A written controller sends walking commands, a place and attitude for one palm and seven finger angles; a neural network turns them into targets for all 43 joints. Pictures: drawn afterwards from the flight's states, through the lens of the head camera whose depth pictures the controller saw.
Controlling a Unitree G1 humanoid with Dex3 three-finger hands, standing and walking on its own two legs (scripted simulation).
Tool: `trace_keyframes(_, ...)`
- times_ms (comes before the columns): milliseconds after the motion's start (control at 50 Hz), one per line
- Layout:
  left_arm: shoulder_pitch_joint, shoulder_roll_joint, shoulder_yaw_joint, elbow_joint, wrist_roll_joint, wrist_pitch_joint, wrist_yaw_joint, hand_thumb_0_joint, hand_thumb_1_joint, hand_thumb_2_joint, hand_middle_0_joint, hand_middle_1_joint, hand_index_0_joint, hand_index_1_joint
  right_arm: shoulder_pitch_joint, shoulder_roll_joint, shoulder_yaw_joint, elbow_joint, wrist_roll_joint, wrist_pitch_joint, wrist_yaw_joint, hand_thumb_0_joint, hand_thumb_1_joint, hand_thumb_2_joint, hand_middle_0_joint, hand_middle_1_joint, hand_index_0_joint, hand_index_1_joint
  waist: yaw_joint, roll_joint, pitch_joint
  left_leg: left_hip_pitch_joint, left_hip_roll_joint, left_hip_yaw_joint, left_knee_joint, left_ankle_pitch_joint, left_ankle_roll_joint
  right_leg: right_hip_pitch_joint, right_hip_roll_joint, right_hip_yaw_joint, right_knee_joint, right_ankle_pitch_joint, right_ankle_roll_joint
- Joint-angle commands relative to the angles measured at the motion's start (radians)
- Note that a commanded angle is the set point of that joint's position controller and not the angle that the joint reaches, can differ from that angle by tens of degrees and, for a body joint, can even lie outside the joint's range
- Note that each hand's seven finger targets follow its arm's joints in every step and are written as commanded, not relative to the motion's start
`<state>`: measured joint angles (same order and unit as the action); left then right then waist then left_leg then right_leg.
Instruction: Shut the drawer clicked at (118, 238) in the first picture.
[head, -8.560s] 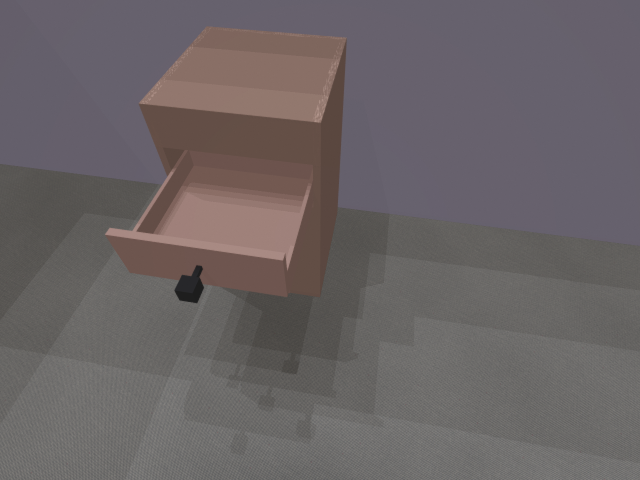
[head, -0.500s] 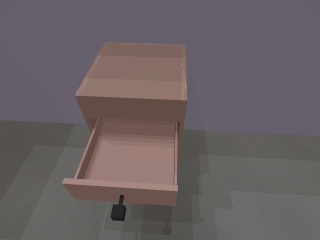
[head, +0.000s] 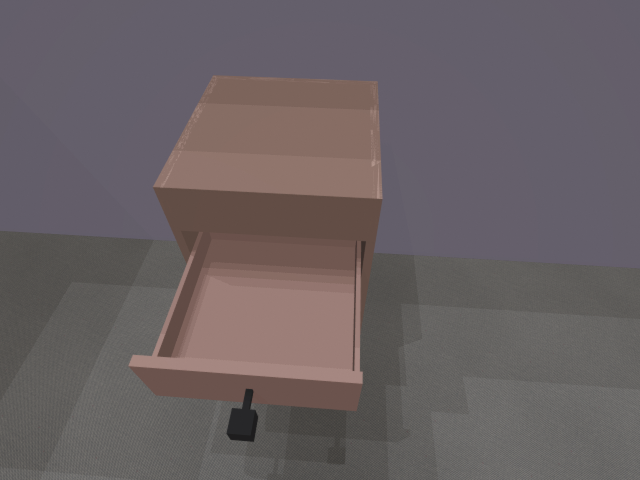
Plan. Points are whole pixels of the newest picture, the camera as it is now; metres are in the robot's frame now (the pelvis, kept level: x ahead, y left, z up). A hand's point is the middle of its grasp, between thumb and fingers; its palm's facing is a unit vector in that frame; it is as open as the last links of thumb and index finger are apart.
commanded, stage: look again from close up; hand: left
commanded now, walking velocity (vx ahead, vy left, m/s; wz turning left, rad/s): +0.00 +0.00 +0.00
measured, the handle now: (245, 412) +0.26 +0.15 -0.22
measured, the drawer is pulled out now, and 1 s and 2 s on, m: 0.30 0.30 0.30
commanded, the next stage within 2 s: raise the hand and make a fist in 0.08 s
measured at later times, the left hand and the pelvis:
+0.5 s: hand (231, 454) +0.16 +0.12 -0.03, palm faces -0.04 -1.00 +0.04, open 6.5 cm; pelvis -0.04 -0.01 -0.06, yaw -1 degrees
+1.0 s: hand out of the picture +0.12 +0.13 -0.10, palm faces -0.04 -1.00 -0.01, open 3.9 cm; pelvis -0.08 -0.02 -0.14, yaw +1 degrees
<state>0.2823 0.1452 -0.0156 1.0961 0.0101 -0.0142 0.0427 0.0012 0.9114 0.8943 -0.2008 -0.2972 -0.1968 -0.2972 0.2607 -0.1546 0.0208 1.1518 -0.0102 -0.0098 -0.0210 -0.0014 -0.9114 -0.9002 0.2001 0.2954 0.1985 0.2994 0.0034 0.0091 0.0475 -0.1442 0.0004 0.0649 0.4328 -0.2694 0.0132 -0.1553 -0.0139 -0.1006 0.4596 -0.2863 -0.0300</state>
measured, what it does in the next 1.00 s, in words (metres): lowers itself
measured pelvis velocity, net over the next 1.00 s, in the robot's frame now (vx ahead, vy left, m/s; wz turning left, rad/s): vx -0.08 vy -0.02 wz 0.01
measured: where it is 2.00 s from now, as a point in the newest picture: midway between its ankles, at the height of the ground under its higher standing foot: outside the picture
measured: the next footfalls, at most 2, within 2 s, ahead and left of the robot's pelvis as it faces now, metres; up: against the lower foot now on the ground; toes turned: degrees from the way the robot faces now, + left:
none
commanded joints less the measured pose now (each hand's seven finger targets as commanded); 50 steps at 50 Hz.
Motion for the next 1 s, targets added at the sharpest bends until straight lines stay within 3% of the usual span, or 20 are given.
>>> trace_keyframes(0, 0.083, 0.090, 0.013, -0.018, 0.001, -0.016, 0.009, 0.000, 0.900, 0.900, -0.200, -0.300, -0.200, -0.300, 0.073, -0.093, -0.020, -0.014, 0.003, -0.013, -0.006, 0.000, -0.900, -0.900, 0.200, 0.300, 0.200, 0.300, -0.006, -0.017, 0.015, 0.004, 0.106, -0.108, -0.063, 0.220, 0.036, -0.026, -0.113, 0.108, -0.092, 0.227, -0.012)
trace_keyframes(140, 0.100, 0.078, 0.012, -0.011, 0.002, -0.017, 0.009, 0.000, 0.900, 0.900, -0.200, -0.300, -0.200, -0.300, 0.090, -0.081, -0.017, -0.002, 0.004, -0.014, -0.006, 0.000, -0.900, -0.900, 0.200, 0.300, 0.200, 0.300, -0.006, -0.010, 0.023, 0.003, 0.108, -0.104, -0.073, 0.206, 0.036, -0.031, -0.111, 0.109, -0.099, 0.217, -0.014)
trace_keyframes(160, 0.150, 0.113, 0.021, 0.023, 0.014, -0.042, 0.039, 0.000, 0.900, 0.900, -0.200, -0.300, -0.200, -0.300, -0.019, -0.095, -0.023, -0.087, 0.009, -0.027, -0.003, 0.000, -0.900, -0.900, 0.200, 0.300, 0.200, 0.300, 0.033, -0.104, 0.032, -0.110, 0.116, -0.051, 0.151, 0.276, -0.005, -0.018, -0.164, 0.173, -0.080, 0.710, 0.023)
trace_keyframes(180, -0.556, 0.282, 0.073, -1.487, -0.201, -0.254, 0.016, 0.000, 0.900, 0.900, -0.220, -0.322, -0.220, -0.322, 0.018, -0.292, -0.050, -0.431, 0.047, -0.181, -0.043, 0.000, -0.900, -0.900, 0.200, 0.300, 0.200, 0.300, -0.094, 0.134, -0.458, 0.161, 0.008, -0.058, 0.007, 0.352, 0.024, 0.054, -0.074, 0.117, 0.009, 0.542, 0.001)
trace_keyframes(200, -0.145, 0.217, 0.082, -1.222, -0.117, -0.204, 0.064, 0.000, 0.900, 0.900, -0.240, -0.343, -0.240, -0.343, -0.065, -0.200, -0.031, -0.385, 0.030, -0.266, -0.070, 0.000, -0.900, -0.900, 0.200, 0.300, 0.200, 0.300, 0.006, 0.281, -0.471, 0.202, 0.041, -0.050, -0.005, 0.486, 0.020, 0.020, -0.016, 0.083, 0.054, 0.287, -0.020)
trace_keyframes(220, 0.114, 0.014, -0.036, -1.052, -0.135, -0.061, 0.098, 0.000, 0.900, 0.900, -0.260, -0.365, -0.260, -0.365, -0.062, -0.161, -0.049, -0.385, 0.052, -0.301, -0.059, 0.000, -0.900, -0.900, 0.200, 0.300, 0.200, 0.300, -0.031, 0.186, -0.275, 0.083, 0.059, -0.080, -0.016, 0.476, -0.008, -0.114, -0.006, 0.026, 0.073, 0.110, 0.000)
trace_keyframes(240, 0.096, -0.102, -0.113, -1.021, -0.158, -0.046, 0.072, 0.000, 0.900, 0.900, -0.280, -0.387, -0.280, -0.387, -0.036, -0.188, -0.045, -0.355, 0.054, -0.308, -0.055, 0.000, -0.900, -0.900, 0.200, 0.300, 0.200, 0.300, -0.048, 0.048, -0.117, -0.016, 0.049, -0.091, 0.013, 0.364, 0.004, -0.180, -0.002, 0.004, 0.064, 0.109, 0.010)
trace_keyframes(260, 0.024, -0.055, -0.087, -1.075, -0.174, -0.092, 0.054, 0.000, 0.900, 0.900, -0.300, -0.408, -0.300, -0.408, -0.058, -0.219, -0.063, -0.411, 0.051, -0.324, -0.053, 0.000, -0.900, -0.900, 0.200, 0.300, 0.200, 0.300, -0.067, -0.033, -0.012, -0.114, 0.036, -0.115, 0.059, 0.227, 0.015, -0.243, -0.003, -0.006, 0.047, 0.105, 0.016)
trace_keyframes(300, 0.092, -0.051, -0.066, -1.000, -0.162, -0.198, 0.002, 0.000, 0.900, 0.900, -0.340, -0.452, -0.340, -0.452, -0.044, -0.242, -0.083, -0.476, 0.015, -0.347, -0.043, 0.000, -0.900, -0.900, 0.200, 0.300, 0.200, 0.300, -0.087, -0.220, -0.051, -0.247, 0.012, -0.116, 0.178, 0.080, 0.023, -0.378, -0.001, -0.016, 0.107, 0.009, 0.023)
trace_keyframes(320, 0.203, -0.077, -0.059, -0.969, -0.166, -0.259, -0.035, 0.000, 0.900, 0.900, -0.360, -0.473, -0.360, -0.473, -0.061, -0.230, -0.095, -0.520, 0.011, -0.360, -0.029, 0.000, -0.900, -0.900, 0.200, 0.300, 0.200, 0.300, -0.042, -0.186, -0.107, -0.295, -0.002, -0.103, 0.233, 0.072, 0.012, -0.395, -0.003, -0.008, 0.164, -0.004, 0.013)
trace_keyframes(360, 0.407, -0.082, -0.007, -0.927, -0.195, -0.396, -0.126, 0.000, 0.900, 0.900, -0.400, -0.517, -0.400, -0.517, -0.109, -0.207, -0.111, -0.594, 0.007, -0.363, -0.004, 0.000, -0.900, -0.900, 0.200, 0.300, 0.200, 0.300, 0.032, -0.275, -0.185, -0.445, -0.007, -0.079, 0.330, 0.045, -0.008, -0.419, 0.000, 0.003, 0.280, -0.007, 0.008)
trace_keyframes(440, 0.450, 0.033, 0.114, -0.994, -0.190, -0.701, -0.300, 0.000, 0.900, 0.900, -0.480, -0.603, -0.480, -0.603, -0.182, -0.188, -0.139, -0.682, 0.008, -0.335, 0.056, 0.000, -0.900, -0.900, 0.200, 0.300, 0.200, 0.300, 0.073, -0.037, -0.280, -0.658, -0.025, -0.045, 0.535, 0.049, -0.028, -0.518, -0.007, 0.054, 0.525, 0.097, -0.019)
trace_keyframes(460, 0.440, 0.059, 0.143, -1.002, -0.188, -0.720, -0.302, 0.000, 0.900, 0.900, -0.500, -0.625, -0.500, -0.625, -0.203, -0.185, -0.143, -0.714, 0.009, -0.319, 0.060, 0.000, -0.900, -0.900, 0.200, 0.300, 0.200, 0.300, 0.080, -0.036, -0.294, -0.710, -0.030, -0.032, 0.569, 0.017, -0.020, -0.539, -0.009, 0.076, 0.554, 0.061, -0.021)
trace_keyframes(500, 0.417, 0.045, 0.119, -1.085, -0.194, -0.682, -0.294, 0.000, 0.900, 0.900, -0.540, -0.668, -0.540, -0.668, -0.241, -0.184, -0.140, -0.796, 0.023, -0.277, 0.052, 0.000, -0.900, -0.900, 0.200, 0.300, 0.200, 0.300, 0.081, -0.069, -0.317, -0.787, -0.042, -0.013, 0.612, -0.076, -0.007, -0.545, -0.017, 0.134, 0.552, -0.057, -0.014)
trace_keyframes(560, 0.265, 0.082, 0.108, -1.284, -0.193, -0.633, -0.242, 0.000, 0.900, 0.900, -0.600, -0.733, -0.600, -0.733, -0.226, -0.176, -0.127, -0.860, 0.034, -0.238, 0.026, 0.000, -0.900, -0.900, 0.200, 0.300, 0.200, 0.300, 0.051, 0.024, -0.355, -0.815, -0.032, -0.038, 0.661, -0.169, 0.006, -0.623, -0.013, 0.183, 0.545, -0.231, -0.018)
trace_keyframes(620, 0.153, 0.093, 0.088, -1.466, -0.197, -0.660, -0.212, 0.000, 0.900, 0.900, -0.660, -0.798, -0.660, -0.798, -0.157, -0.170, -0.111, -0.858, 0.030, -0.236, 0.002, 0.000, -0.900, -0.900, 0.200, 0.300, 0.200, 0.300, -0.012, 0.017, -0.404, -0.827, -0.005, -0.067, 0.728, -0.181, 0.023, -0.687, -0.001, 0.198, 0.542, -0.276, -0.012)
trace_keyframes(720, 0.146, 0.042, -0.019, -1.412, -0.211, -0.637, -0.304, 0.000, 0.900, 0.900, -0.760, -0.907, -0.760, -0.907, -0.131, -0.176, -0.084, -0.819, 0.028, -0.274, -0.019, 0.000, -0.900, -0.900, 0.200, 0.300, 0.200, 0.300, -0.068, 0.005, -0.384, -0.879, 0.010, -0.092, 0.800, -0.177, 0.033, -0.743, 0.004, 0.188, 0.541, -0.274, -0.003)
trace_keyframes(860, 0.286, 0.114, 0.130, -1.335, -0.244, -0.453, -0.312, 0.000, 0.900, 0.900, -0.900, -1.058, -0.900, -1.058, -0.182, -0.148, -0.088, -0.817, 0.049, -0.263, -0.029, 0.000, -0.900, -0.900, 0.200, 0.300, 0.200, 0.300, 0.024, -0.052, -0.476, -0.951, -0.003, -0.092, 0.785, -0.174, 0.023, -0.602, -0.025, 0.207, 0.540, -0.325, 0.010)
trace_keyframes(920, 0.341, 0.104, 0.154, -1.353, -0.237, -0.458, -0.257, 0.000, 0.900, 0.900, -0.960, -1.123, -0.960, -1.123, -0.196, -0.131, -0.094, -0.809, 0.043, -0.253, -0.023, 0.000, -0.900, -0.900, 0.200, 0.300, 0.200, 0.300, 0.044, -0.066, -0.480, -0.955, 0.000, -0.092, 0.774, -0.141, 0.021, -0.591, -0.022, 0.187, 0.566, -0.268, 0.010)
trace_keyframes(980, 0.343, 0.063, 0.087, -1.402, -0.222, -0.511, -0.232, 0.000, 0.900, 0.900, -1.020, -1.188, -1.020, -1.188, -0.178, -0.132, -0.096, -0.806, 0.033, -0.259, -0.013, 0.000, -0.900, -0.900, 0.200, 0.300, 0.200, 0.300, 0.019, -0.040, -0.449, -0.946, 0.001, -0.091, 0.772, -0.141, 0.021, -0.646, -0.023, 0.171, 0.579, -0.259, 0.007)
